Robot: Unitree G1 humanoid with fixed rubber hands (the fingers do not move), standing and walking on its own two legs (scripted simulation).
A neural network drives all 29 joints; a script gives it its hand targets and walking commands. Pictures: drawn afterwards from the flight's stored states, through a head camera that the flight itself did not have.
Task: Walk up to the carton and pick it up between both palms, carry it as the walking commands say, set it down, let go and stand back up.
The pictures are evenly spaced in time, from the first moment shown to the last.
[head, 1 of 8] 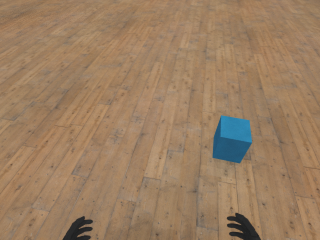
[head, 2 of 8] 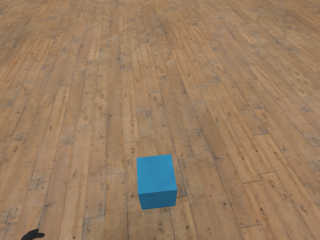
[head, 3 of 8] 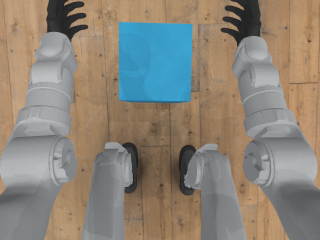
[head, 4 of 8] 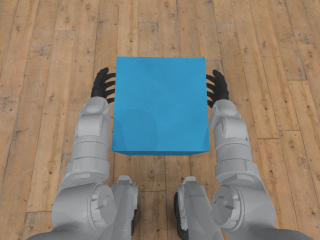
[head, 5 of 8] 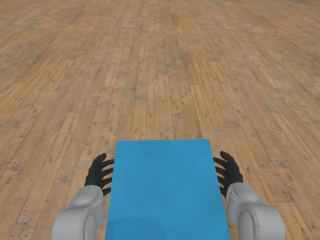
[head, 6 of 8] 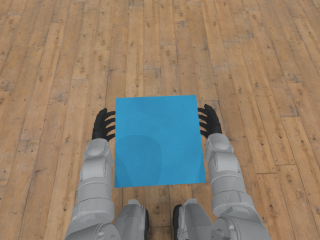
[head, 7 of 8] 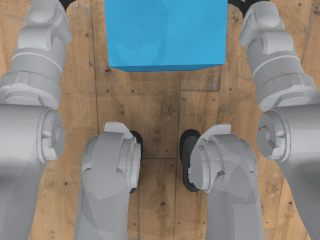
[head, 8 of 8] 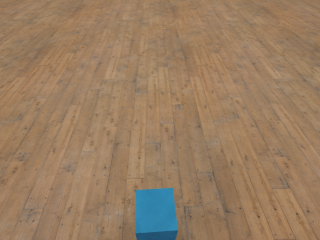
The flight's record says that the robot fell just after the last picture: no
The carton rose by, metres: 0.67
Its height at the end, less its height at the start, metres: +0.00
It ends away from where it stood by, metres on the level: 0.10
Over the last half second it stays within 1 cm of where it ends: yes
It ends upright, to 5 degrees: yes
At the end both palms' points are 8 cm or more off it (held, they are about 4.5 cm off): yes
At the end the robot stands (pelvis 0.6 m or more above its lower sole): yes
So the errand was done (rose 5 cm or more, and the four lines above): yes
